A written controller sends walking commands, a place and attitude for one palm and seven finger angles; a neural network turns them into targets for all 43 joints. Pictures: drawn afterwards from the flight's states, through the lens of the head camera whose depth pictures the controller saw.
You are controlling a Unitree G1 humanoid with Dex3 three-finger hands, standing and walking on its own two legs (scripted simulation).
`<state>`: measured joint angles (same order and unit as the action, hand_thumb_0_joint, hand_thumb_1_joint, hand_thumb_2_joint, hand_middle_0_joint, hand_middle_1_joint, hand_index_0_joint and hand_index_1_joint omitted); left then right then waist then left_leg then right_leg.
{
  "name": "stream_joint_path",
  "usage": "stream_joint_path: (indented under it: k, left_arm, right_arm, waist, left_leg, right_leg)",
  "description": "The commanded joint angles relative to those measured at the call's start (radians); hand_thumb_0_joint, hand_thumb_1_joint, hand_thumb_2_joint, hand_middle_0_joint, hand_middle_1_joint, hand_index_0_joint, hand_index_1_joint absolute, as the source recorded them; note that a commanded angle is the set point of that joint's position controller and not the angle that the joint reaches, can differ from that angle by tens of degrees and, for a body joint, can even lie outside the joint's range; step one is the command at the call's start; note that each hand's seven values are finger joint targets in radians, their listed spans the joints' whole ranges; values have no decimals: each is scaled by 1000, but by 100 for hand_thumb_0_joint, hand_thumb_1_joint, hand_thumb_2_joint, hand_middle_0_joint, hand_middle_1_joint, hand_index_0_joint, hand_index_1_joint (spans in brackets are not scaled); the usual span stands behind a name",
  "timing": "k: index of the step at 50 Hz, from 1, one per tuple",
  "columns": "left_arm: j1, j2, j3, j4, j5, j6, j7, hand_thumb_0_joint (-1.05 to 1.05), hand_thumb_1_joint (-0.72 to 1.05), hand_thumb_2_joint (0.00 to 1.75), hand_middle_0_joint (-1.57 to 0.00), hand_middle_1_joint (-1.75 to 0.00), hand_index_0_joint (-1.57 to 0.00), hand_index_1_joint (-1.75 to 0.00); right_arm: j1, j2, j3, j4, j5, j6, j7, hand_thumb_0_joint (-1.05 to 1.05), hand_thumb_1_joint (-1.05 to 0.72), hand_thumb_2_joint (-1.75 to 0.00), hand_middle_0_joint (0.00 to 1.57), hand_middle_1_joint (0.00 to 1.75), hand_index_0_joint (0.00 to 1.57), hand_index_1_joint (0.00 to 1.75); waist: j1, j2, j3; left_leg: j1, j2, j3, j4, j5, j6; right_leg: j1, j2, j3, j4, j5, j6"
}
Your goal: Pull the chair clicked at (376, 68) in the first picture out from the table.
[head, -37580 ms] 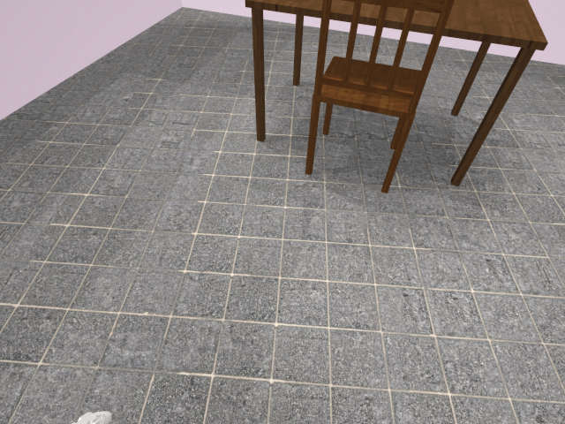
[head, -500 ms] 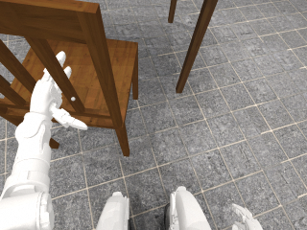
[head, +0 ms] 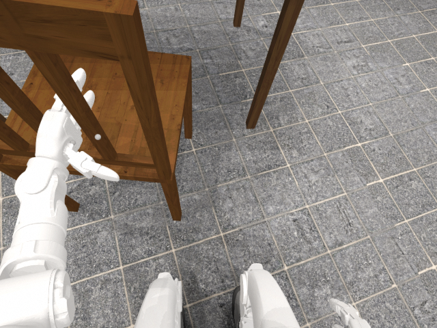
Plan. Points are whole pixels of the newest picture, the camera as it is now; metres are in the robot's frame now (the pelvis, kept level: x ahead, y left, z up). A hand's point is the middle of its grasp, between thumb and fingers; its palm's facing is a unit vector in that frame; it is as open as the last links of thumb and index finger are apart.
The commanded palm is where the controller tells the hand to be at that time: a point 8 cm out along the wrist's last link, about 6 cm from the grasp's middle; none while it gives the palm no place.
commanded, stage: hook a spindle and tug to test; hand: left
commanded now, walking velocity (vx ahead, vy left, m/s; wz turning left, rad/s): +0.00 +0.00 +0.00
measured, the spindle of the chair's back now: (27, 111) +0.47 +0.31 +0.05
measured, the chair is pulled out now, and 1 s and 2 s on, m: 0.22 0.22 0.28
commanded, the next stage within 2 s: step backward, pulling the chair out in 1.48 s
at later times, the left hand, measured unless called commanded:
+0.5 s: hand (100, 139) +0.43 +0.20 +0.02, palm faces -0.11 -0.99 -0.04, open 12.8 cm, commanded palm +0.42 +0.24 +0.03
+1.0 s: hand (100, 138) +0.44 +0.20 +0.02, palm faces -0.11 -0.99 -0.04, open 5.2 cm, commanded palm +0.41 +0.24 +0.03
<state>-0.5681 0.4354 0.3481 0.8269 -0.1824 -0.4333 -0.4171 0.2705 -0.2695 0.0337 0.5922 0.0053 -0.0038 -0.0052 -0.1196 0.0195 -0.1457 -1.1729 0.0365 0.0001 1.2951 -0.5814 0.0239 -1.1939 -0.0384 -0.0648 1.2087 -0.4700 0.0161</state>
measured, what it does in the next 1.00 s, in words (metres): stands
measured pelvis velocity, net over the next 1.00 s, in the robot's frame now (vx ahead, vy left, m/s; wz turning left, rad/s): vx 0.01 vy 0.00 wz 0.00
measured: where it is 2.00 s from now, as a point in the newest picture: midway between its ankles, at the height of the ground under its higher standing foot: outside the picture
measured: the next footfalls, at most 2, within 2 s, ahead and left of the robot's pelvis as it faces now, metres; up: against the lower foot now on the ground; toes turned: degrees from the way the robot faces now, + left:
none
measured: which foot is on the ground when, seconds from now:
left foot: down 0.00-1.00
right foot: down 0.00-1.00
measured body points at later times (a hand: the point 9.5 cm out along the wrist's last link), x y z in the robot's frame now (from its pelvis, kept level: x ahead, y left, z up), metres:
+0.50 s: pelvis +0.00 +0.00 +0.00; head +0.15 +0.03 +0.43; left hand +0.43 +0.25 +0.03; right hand +0.11 -0.26 -0.11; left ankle +0.01 +0.10 -0.62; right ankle +0.05 -0.14 -0.62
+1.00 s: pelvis +0.01 +0.00 +0.01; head +0.16 +0.02 +0.43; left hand +0.44 +0.25 +0.03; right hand +0.10 -0.26 -0.11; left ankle +0.01 +0.10 -0.62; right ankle +0.05 -0.14 -0.62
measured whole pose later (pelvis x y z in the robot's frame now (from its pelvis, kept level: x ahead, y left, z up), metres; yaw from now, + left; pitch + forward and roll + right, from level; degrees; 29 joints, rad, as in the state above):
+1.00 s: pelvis +0.01 +0.00 +0.01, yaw +0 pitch +26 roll -3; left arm -0.50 0.41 0.32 0.76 -0.19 -0.42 -0.37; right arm 0.27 -0.26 0.03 0.59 0.01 0.00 0.00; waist -0.12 0.02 -0.15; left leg -1.14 0.04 0.00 1.27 -0.59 0.02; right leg -1.16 -0.03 -0.06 1.18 -0.48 0.02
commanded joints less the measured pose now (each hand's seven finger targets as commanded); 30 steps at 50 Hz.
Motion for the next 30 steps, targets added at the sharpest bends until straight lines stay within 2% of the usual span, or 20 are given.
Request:
stream_joint_path:
  k: [1,2,4,6,8,9,11,13,14,15,16,18,19,20,21,23,24,27,28,30]
  left_arm:
    - [-275,225,56,-182,-20,-54,3,0,-50,30,-10,-19,-10,-19]
    - [-289,234,62,-203,-19,-60,5,0,-50,30,-11,-24,-11,-24]
    - [-314,232,55,-231,-20,-71,6,0,-50,30,-15,-35,-15,-35]
    - [-283,215,45,-256,-24,-78,5,0,-50,30,-18,-46,-18,-46]
    - [-281,198,27,-260,-22,-78,5,0,-50,30,-22,-57,-22,-57]
    - [-289,166,-5,-262,-21,-75,5,0,-50,30,-24,-63,-24,-63]
    - [-284,148,-14,-262,-26,-68,11,0,-50,30,-27,-74,-27,-74]
    - [-272,170,7,-249,-22,-60,20,0,-50,30,-31,-85,-31,-85]
    - [-265,152,-5,-246,-21,-57,23,0,-50,30,-32,-90,-32,-90]
    - [-267,162,4,-228,-18,-54,28,0,-44,32,-34,-96,-34,-96]
    - [-282,177,12,-217,-13,-58,34,0,-39,35,-36,-101,-36,-101]
    - [-311,176,13,-221,-9,-66,42,0,-28,40,-39,-112,-39,-112]
    - [-315,185,14,-234,-3,-73,44,0,-22,42,-41,-118,-41,-118]
    - [-324,162,-10,-253,-1,-76,42,0,-16,44,-43,-123,-43,-123]
    - [-296,159,-6,-254,-6,-77,42,0,-11,47,-45,-129,-45,-129]
    - [-269,162,5,-208,-11,-66,37,0,0,52,-48,-140,-48,-140]
    - [-294,166,-1,-218,-9,-69,35,0,6,54,-50,-145,-50,-145]
    - [-287,190,18,-208,-4,-68,28,0,23,61,-50,-145,-50,-145]
    - [-300,158,-8,-201,-8,-62,24,0,28,64,-50,-145,-50,-145]
    - [-311,190,18,-211,-11,-64,23,0,40,68,-50,-145,-50,-145]
  right_arm:
    - [101,-175,-69,-80,4,-24,-17,0,-90,-90,20,30,20,30]
    - [99,-174,-68,-80,2,-24,-17,0,-90,-90,20,30,20,30]
    - [99,-174,-70,-78,1,-26,-18,0,-90,-90,20,30,20,30]
    - [100,-171,-73,-83,0,-30,-15,0,-90,-90,20,30,20,30]
    - [96,-171,-73,-78,0,-30,-13,0,-90,-90,20,30,20,30]
    - [94,-169,-73,-76,2,-30,-13,0,-90,-90,20,30,20,30]
    - [95,-171,-75,-74,1,-32,-13,0,-90,-90,20,30,20,30]
    - [97,-173,-77,-70,2,-28,-14,0,-90,-90,20,30,20,30]
    - [92,-168,-75,-73,2,-28,-13,0,-90,-90,20,30,20,30]
    - [90,-169,-74,-74,3,-26,-15,0,-90,-90,20,30,20,30]
    - [91,-171,-71,-70,1,-26,-16,0,-90,-90,20,30,20,30]
    - [86,-169,-70,-75,1,-24,-17,0,-90,-90,20,30,20,30]
    - [88,-168,-70,-75,-1,-25,-18,0,-90,-90,20,30,20,30]
    - [85,-163,-69,-79,-2,-27,-16,0,-90,-90,20,30,20,30]
    - [91,-164,-72,-82,-2,-27,-14,0,-90,-90,20,30,20,30]
    - [90,-167,-71,-78,1,-22,-14,0,-90,-90,20,30,20,30]
    - [88,-167,-70,-76,2,-21,-15,0,-90,-90,20,30,20,30]
    - [93,-168,-70,-77,1,-19,-16,0,-90,-90,20,30,20,30]
    - [91,-165,-68,-77,2,-19,-15,0,-90,-90,20,30,20,30]
    - [95,-171,-71,-74,2,-18,-18,0,-90,-90,20,30,20,30]
  waist:
    - [-1,69,-473]
    - [5,99,-488]
    - [-3,89,-501]
    - [4,119,-529]
    - [3,134,-512]
    - [-5,144,-500]
    - [-7,126,-496]
    - [-4,105,-489]
    - [-2,107,-488]
    - [-4,78,-461]
    - [-4,94,-449]
    - [-8,77,-459]
    - [1,104,-480]
    - [-1,130,-495]
    - [1,116,-511]
    - [-3,74,-481]
    - [-9,78,-474]
    - [2,106,-491]
    - [-10,93,-477]
    - [-5,94,-491]
  left_leg:
    - [300,-23,-50,-164,399,-4]
    - [318,-22,-50,-166,409,-8]
    - [340,-19,-56,-162,424,-9]
    - [383,-19,-62,-161,482,-13]
    - [407,-14,-71,-167,489,-22]
    - [423,-12,-74,-172,490,-24]
    - [424,-12,-80,-172,488,-23]
    - [415,-11,-78,-177,483,-24]
    - [396,-16,-69,-175,456,-21]
    - [369,-16,-67,-178,425,-19]
    - [358,-18,-68,-179,416,-18]
    - [350,-19,-65,-175,398,-16]
    - [361,-20,-65,-175,408,-18]
    - [386,-21,-68,-176,436,-21]
    - [401,-19,-70,-173,460,-21]
    - [362,-18,-62,-171,433,-18]
    - [352,-18,-61,-171,423,-15]
    - [361,-19,-61,-169,437,-18]
    - [353,-20,-60,-167,436,-15]
    - [358,-18,-61,-165,437,-15]
  right_leg:
    - [298,48,24,-120,240,-39]
    - [296,46,23,-118,242,-39]
    - [289,47,22,-115,249,-39]
    - [283,48,17,-109,271,-42]
    - [252,46,11,-112,252,-42]
    - [231,47,7,-115,241,-42]
    - [223,46,3,-116,230,-43]
    - [236,45,3,-120,237,-41]
    - [246,45,8,-124,230,-40]
    - [252,45,8,-126,219,-40]
    - [244,46,6,-121,209,-43]
    - [249,45,11,-121,206,-41]
    - [258,44,13,-116,210,-43]
    - [254,43,11,-115,223,-44]
    - [260,46,10,-113,235,-46]
    - [269,46,12,-121,235,-41]
    - [271,46,15,-121,235,-41]
    - [274,47,15,-113,242,-44]
    - [269,47,14,-115,246,-42]
    - [274,46,16,-115,248,-42]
